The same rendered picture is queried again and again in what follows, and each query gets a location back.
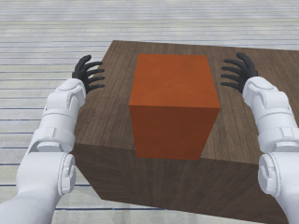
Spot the right robot forearm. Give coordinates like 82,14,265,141
242,77,299,153

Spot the left robot forearm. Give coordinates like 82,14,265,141
16,78,87,191

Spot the robot right hand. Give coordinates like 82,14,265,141
221,52,258,94

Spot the robot left upper arm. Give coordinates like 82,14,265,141
0,152,77,224

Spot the robot right upper arm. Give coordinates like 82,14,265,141
258,152,299,224

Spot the pedestal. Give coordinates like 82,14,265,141
69,40,299,224

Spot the robot left hand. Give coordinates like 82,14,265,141
72,54,105,95

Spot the carton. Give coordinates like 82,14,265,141
129,53,221,161

